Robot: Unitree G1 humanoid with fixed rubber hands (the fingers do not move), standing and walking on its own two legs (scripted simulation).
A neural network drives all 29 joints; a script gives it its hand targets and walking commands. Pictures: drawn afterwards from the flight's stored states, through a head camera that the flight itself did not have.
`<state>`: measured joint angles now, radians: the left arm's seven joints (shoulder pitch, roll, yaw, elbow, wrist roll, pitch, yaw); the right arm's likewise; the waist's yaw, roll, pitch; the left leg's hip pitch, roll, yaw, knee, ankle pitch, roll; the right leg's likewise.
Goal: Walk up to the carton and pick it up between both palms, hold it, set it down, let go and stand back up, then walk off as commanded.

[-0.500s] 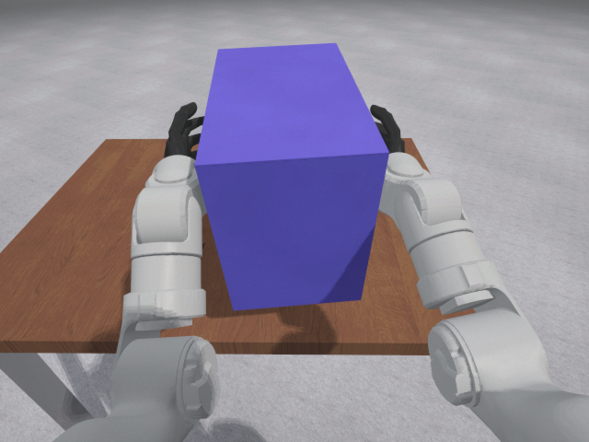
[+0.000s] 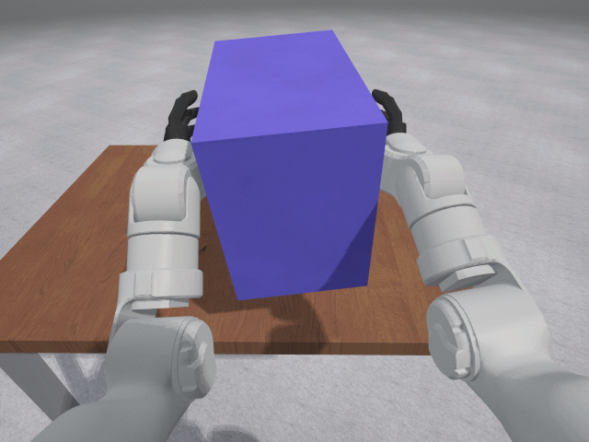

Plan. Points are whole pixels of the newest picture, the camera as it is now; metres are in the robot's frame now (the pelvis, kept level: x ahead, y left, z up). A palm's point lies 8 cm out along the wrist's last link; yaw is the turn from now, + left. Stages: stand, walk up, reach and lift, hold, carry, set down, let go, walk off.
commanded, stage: reach and lift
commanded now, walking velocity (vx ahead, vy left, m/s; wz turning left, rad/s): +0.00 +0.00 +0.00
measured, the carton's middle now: (287, 157) +0.41 +0.03 +0.25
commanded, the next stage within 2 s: hold in 0.24 s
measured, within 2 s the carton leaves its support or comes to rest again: neither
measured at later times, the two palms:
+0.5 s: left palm (177, 140) +0.37 +0.16 +0.30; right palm (395, 131) +0.39 -0.10 +0.30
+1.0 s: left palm (174, 129) +0.35 +0.15 +0.32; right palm (407, 119) +0.37 -0.10 +0.32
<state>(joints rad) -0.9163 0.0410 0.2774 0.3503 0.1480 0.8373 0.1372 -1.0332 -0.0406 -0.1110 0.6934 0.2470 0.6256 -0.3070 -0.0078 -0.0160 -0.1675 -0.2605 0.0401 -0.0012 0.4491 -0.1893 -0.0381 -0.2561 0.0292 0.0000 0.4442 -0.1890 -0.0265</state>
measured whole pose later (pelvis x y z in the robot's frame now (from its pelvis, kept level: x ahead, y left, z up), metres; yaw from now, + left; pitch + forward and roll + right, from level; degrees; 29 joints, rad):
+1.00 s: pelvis -0.01 +0.00 +0.00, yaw +0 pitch -1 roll +0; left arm -0.98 0.05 0.28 0.36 0.15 0.93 0.14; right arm -1.12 -0.08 -0.12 0.71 0.28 0.73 -0.32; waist -0.01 0.00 -0.23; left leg -0.26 0.04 0.00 0.45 -0.19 -0.04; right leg -0.25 0.03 0.00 0.44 -0.18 -0.03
